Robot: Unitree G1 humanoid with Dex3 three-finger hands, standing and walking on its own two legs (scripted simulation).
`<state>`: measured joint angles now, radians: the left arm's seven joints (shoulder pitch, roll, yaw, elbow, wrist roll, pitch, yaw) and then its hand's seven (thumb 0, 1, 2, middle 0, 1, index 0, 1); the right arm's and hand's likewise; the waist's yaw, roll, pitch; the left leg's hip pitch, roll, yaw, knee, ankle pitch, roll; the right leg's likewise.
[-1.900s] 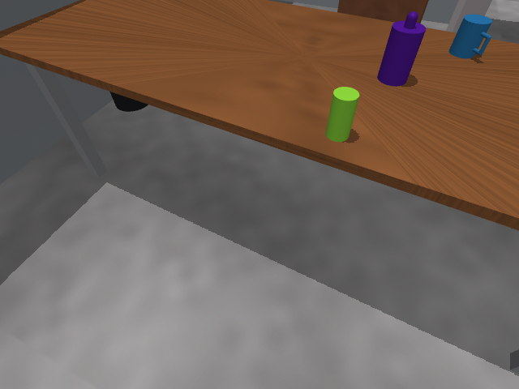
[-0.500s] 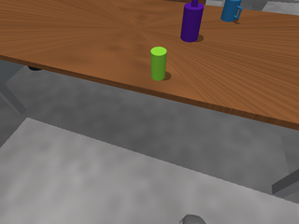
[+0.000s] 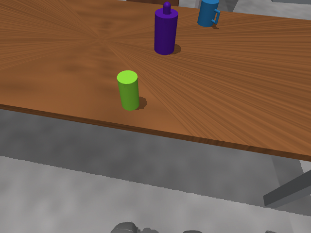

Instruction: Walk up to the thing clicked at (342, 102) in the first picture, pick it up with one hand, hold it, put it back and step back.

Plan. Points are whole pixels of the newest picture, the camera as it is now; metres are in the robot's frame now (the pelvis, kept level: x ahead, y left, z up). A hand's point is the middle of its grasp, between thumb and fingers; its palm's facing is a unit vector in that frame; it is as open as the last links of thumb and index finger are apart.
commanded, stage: walk up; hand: left
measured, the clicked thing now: (129, 91) +0.49 +0.12 +0.06
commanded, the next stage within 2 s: none
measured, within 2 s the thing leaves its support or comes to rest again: neither
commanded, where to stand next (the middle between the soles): +0.08 +0.00 m, yaw -6 degrees
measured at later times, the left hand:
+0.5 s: hand (81, 212) +0.18 +0.24 -0.14, palm faces -0.17 -0.89 -0.42, open 7.4 cm
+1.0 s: hand (79, 222) +0.15 +0.23 -0.13, palm faces -0.15 -0.93 -0.34, open 7.4 cm
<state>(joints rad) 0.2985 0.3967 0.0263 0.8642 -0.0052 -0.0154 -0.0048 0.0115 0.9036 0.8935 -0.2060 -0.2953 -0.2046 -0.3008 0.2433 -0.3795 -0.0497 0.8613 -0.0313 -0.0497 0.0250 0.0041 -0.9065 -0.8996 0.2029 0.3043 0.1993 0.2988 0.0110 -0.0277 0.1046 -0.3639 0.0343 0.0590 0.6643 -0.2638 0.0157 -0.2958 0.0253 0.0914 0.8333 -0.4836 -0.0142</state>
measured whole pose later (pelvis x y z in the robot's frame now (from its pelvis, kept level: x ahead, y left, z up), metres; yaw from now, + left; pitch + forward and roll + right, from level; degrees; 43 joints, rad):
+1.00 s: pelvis +0.01 +0.00 +0.02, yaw -8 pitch -3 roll +1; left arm 0.07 0.35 0.01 1.07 0.00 0.00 -0.02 0.01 0.90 0.89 -0.20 -0.30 -0.20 -0.30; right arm 0.09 -0.38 0.00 1.08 0.00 -0.01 0.02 0.00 -0.91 -0.90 0.20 0.30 0.20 0.30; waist 0.00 0.01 0.08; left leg -0.19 0.05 0.02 0.45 -0.22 -0.04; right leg -0.24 -0.01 0.07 0.49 -0.21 0.02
